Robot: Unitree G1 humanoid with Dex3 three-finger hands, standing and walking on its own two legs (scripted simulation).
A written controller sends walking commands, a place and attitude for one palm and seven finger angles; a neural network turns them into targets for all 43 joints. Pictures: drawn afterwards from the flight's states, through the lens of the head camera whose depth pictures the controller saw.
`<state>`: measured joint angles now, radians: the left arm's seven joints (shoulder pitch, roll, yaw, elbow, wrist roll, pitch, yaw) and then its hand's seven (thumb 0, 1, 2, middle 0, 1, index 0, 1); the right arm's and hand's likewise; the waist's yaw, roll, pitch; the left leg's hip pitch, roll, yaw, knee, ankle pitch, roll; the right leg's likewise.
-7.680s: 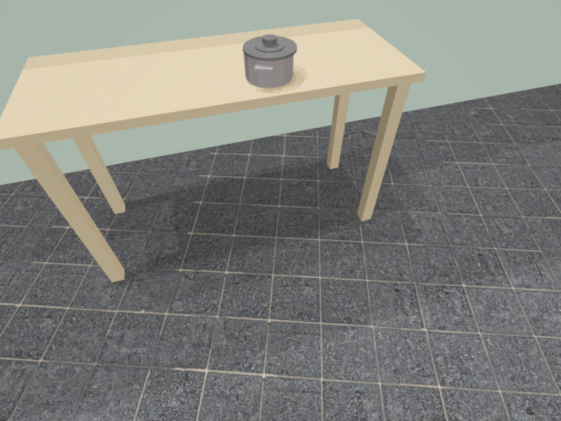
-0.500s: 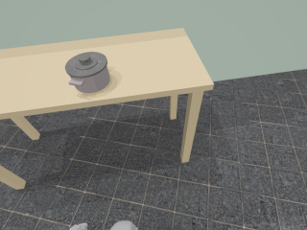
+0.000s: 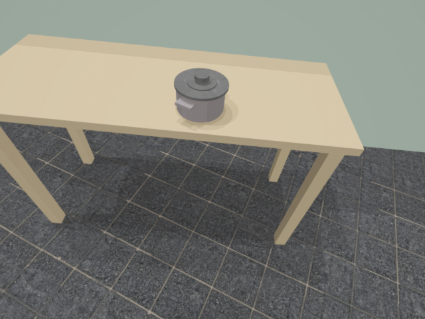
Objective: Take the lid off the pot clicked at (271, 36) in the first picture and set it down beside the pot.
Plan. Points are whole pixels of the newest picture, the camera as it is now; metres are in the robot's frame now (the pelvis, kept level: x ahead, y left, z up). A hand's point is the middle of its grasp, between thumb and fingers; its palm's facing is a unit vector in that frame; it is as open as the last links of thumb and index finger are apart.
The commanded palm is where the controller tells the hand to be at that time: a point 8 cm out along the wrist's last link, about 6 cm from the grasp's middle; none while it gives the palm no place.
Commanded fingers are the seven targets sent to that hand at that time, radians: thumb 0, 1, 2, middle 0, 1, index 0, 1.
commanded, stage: take the last steps up to it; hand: left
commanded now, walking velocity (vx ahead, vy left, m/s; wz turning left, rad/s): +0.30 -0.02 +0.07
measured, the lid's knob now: (201, 76) +0.71 +0.10 +0.08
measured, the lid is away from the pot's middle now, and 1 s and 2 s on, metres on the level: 0.01 0.01 0.01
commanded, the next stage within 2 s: come to a stop and stand still in 0.64 s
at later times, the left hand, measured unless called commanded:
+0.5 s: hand out of the picture +0.05 +0.10 -0.16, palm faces +0.12 -0.97 -0.22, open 7.3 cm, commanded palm none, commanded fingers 0.00 0.90 0.90 -0.20 -0.30 -0.20 -0.30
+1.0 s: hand (147, 288) +0.22 +0.16 -0.19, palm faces +0.17 -0.97 -0.19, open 7.4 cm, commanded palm none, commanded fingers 0.00 0.90 0.90 -0.20 -0.30 -0.20 -0.30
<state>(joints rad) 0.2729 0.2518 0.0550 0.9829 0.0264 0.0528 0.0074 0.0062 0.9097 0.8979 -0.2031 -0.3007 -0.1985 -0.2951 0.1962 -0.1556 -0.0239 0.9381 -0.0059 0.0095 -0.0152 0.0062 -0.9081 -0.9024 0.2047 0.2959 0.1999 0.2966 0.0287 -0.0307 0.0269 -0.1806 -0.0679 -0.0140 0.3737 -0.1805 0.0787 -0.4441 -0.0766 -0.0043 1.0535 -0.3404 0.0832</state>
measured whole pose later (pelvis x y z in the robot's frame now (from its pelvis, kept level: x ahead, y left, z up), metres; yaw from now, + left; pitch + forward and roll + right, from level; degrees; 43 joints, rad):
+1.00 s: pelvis +0.24 -0.01 -0.01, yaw +4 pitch -1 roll -1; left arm 0.30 0.17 0.05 1.03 0.01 0.02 0.05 0.00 0.91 0.90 -0.20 -0.30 -0.20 -0.30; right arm 0.07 -0.10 -0.02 0.98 0.01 -0.02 -0.05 -0.02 -0.93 -0.90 0.20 0.30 0.20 0.30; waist 0.04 -0.04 0.10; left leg -0.25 -0.01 0.10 0.46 -0.19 0.06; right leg -0.45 -0.04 0.04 1.10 -0.46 0.05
